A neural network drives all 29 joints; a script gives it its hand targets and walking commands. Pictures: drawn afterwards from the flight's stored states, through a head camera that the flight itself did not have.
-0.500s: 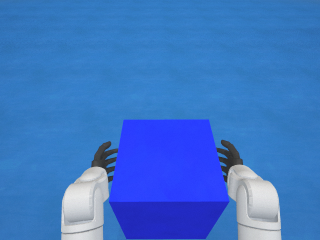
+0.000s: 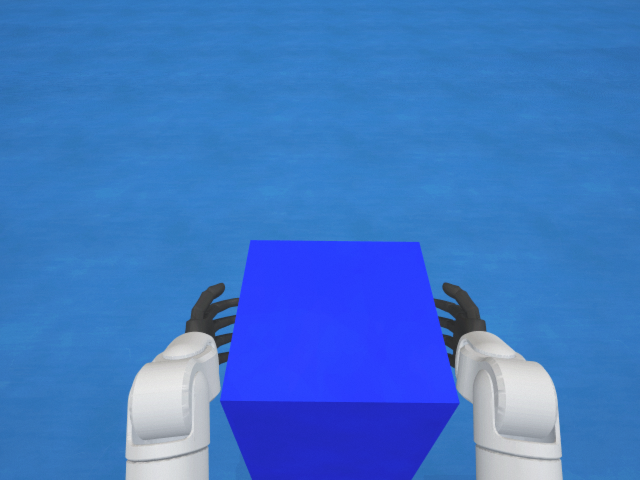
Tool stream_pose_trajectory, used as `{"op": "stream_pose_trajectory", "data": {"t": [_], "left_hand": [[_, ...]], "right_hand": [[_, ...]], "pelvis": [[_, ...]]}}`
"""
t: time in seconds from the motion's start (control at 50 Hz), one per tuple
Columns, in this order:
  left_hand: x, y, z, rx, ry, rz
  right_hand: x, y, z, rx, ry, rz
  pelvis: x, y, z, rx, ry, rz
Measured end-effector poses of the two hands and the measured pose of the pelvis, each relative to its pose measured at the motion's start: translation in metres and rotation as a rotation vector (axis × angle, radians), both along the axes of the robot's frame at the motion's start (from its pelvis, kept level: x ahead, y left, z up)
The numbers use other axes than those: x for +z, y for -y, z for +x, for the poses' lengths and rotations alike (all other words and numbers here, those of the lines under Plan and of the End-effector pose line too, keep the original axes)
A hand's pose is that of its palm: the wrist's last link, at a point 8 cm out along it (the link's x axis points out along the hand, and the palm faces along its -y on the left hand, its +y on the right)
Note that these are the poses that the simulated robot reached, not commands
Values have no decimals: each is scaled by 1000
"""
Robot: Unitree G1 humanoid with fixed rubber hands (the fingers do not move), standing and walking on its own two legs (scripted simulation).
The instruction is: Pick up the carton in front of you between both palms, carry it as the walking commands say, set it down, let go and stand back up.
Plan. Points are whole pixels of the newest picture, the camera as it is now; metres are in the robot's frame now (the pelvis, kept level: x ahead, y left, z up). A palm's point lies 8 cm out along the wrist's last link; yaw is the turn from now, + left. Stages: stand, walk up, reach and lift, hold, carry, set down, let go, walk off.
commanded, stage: carry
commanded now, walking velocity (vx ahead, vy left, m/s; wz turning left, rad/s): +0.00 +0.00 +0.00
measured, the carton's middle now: (333, 364) +0.28 +0.00 +0.02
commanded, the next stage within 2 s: hold in 1.36 s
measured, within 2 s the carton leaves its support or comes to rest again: neither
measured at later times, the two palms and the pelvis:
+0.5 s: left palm (199, 388) +0.22 +0.15 +0.07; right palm (474, 387) +0.22 -0.15 +0.07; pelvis -0.03 +0.00 +0.00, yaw +0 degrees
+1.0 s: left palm (209, 390) +0.24 +0.15 +0.04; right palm (464, 389) +0.24 -0.15 +0.04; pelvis -0.05 +0.00 +0.00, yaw +0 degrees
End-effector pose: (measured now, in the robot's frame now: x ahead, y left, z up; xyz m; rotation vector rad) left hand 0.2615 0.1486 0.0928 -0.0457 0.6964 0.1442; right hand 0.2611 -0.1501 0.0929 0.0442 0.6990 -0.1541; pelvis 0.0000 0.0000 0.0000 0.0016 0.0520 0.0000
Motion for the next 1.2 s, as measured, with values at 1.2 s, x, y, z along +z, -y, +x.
{"op": "stream_pose_trajectory", "data": {"t": [1.2], "left_hand": [[-50, 3, -27, -52, 42, 71]], "right_hand": [[-49, 4, -26, 53, 43, -67]], "pelvis": [[3, 3, -49, -2, 14, -4]]}}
